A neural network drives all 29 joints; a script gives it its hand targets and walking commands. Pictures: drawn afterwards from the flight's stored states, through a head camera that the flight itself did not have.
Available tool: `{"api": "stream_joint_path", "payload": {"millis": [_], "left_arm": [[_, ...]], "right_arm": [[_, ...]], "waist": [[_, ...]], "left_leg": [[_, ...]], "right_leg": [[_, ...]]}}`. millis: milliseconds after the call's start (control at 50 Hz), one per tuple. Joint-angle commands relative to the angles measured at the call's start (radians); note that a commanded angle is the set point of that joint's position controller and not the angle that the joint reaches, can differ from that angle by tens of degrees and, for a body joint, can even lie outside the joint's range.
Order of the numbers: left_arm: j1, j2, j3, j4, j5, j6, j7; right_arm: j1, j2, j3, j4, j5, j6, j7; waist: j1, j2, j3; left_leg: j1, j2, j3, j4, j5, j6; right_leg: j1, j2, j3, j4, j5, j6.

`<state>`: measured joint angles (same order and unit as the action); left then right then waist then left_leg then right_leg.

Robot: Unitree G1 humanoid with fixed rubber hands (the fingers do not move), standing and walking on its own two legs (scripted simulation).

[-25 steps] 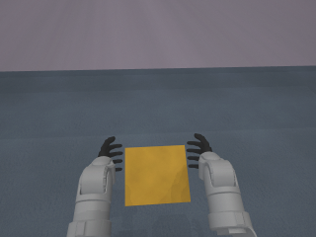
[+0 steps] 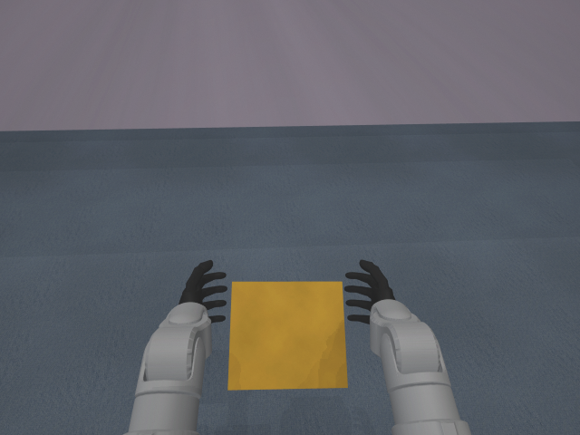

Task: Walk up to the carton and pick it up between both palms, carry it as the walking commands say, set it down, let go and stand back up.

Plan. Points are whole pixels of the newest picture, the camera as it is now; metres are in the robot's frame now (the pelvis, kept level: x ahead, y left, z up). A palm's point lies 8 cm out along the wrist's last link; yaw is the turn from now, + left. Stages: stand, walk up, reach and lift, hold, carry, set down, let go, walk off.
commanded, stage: carry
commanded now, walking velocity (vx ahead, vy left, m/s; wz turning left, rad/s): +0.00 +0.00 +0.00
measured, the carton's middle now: (285, 332) +0.31 +0.00 -0.07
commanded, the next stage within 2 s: hold in 0.16 s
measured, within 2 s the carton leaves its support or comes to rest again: neither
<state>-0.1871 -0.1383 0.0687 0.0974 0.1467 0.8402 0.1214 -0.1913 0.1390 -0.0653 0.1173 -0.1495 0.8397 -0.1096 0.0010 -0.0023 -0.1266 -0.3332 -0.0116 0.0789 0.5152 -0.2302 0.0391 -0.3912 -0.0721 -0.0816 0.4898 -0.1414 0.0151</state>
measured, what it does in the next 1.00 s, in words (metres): stands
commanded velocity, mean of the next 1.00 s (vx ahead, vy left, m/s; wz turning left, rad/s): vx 0.00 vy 0.00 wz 0.00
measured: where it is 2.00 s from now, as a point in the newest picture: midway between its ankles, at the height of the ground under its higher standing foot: outside the picture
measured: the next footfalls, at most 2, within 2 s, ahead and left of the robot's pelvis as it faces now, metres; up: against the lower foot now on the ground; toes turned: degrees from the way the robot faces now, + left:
none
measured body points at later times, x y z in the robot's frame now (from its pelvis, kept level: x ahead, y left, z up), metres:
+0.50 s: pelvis +0.00 -0.02 +0.01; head -0.02 -0.03 +0.45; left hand +0.32 +0.11 +0.05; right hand +0.33 -0.15 +0.05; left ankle +0.02 +0.09 -0.73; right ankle +0.07 -0.13 -0.73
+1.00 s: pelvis +0.01 -0.03 +0.01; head -0.03 -0.03 +0.46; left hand +0.31 +0.12 +0.05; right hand +0.33 -0.14 +0.05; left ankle +0.02 +0.09 -0.73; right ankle +0.07 -0.13 -0.73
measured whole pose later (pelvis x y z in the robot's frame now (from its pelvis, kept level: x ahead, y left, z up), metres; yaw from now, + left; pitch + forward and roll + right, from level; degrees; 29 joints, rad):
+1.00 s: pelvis +0.01 -0.03 +0.01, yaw +6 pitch -7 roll -1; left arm -0.38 -0.19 0.23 0.38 0.32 0.74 0.01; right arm -0.40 0.20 -0.26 0.38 -0.34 0.76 -0.06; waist -0.03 0.01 0.03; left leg -0.10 -0.01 -0.04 0.42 -0.20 0.01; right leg -0.11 0.01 -0.04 0.37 -0.14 -0.01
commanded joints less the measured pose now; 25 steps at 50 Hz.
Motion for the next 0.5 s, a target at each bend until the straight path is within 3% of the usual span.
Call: {"api": "stream_joint_path", "payload": {"millis": [0, 140, 160, 180, 200, 260, 280, 340, 480], "left_arm": [[-0.415, -0.856, -0.439, -0.151, -0.239, -0.047, -0.199], [-0.424, -0.862, -0.441, -0.145, -0.247, -0.028, -0.202], [-0.302, -0.947, -0.294, 0.228, -0.092, -0.068, -0.256], [-0.393, -0.962, -0.292, 0.201, -0.062, -0.145, -0.258], [-0.486, -1.026, -0.357, 0.125, -0.098, -0.196, -0.277], [-0.700, -1.133, -0.469, 0.048, -0.175, -0.225, -0.304], [-0.722, -1.158, -0.505, 0.045, -0.197, -0.226, -0.305], [-0.673, -1.137, -0.464, 0.105, -0.174, -0.205, -0.306], [-0.650, -1.089, -0.352, 0.224, -0.113, -0.178, -0.344]], "right_arm": [[-0.421, 0.869, 0.430, -0.158, 0.234, -0.048, 0.196], [-0.430, 0.878, 0.438, -0.158, 0.242, -0.027, 0.194], [-0.361, 0.887, 0.312, 0.130, 0.088, -0.041, 0.236], [-0.414, 0.893, 0.303, 0.099, 0.059, -0.107, 0.267], [-0.493, 0.949, 0.358, 0.021, 0.093, -0.157, 0.288], [-0.689, 1.059, 0.413, -0.066, 0.136, -0.194, 0.309], [-0.730, 1.084, 0.446, -0.086, 0.161, -0.193, 0.309], [-0.668, 1.095, 0.431, 0.017, 0.153, -0.150, 0.309], [-0.625, 1.124, 0.347, 0.184, 0.106, -0.120, 0.319]], "waist": [[0.001, 0.015, -0.248], [0.001, 0.006, -0.245], [0.030, 0.050, 0.060], [-0.007, 0.075, 0.132], [-0.044, 0.050, 0.005], [-0.074, 0.036, -0.221], [-0.071, 0.039, -0.314], [-0.046, 0.008, -0.294], [-0.024, -0.007, -0.159]], "left_leg": [[0.038, 0.144, -0.109, -0.126, 0.050, 0.009], [0.048, 0.140, -0.105, -0.113, 0.057, 0.006], [0.022, -0.021, -0.201, -0.162, -0.033, -0.009], [-0.073, -0.013, -0.214, -0.170, -0.114, 0.002], [-0.004, -0.010, -0.222, -0.160, -0.095, 0.006], [0.094, -0.025, -0.226, -0.128, 0.018, 0.003], [0.147, -0.038, -0.220, -0.118, 0.066, 0.000], [0.148, -0.052, -0.206, -0.106, 0.141, -0.004], [0.135, -0.072, -0.174, -0.145, 0.107, 0.007]], "right_leg": [[0.150, -0.075, 0.056, -0.041, 0.016, -0.027], [0.140, -0.082, 0.065, -0.047, 0.007, -0.027], [0.347, 0.185, 0.126, -0.044, -0.023, -0.079], [0.339, 0.177, 0.152, -0.032, -0.029, -0.080], [0.363, 0.167, 0.157, -0.028, -0.004, -0.069], [0.348, 0.179, 0.154, -0.014, 0.058, -0.056], [0.368, 0.175, 0.155, -0.018, 0.084, -0.048], [0.379, 0.173, 0.159, -0.039, 0.107, -0.039], [0.422, 0.153, 0.158, -0.114, 0.094, -0.021]]}}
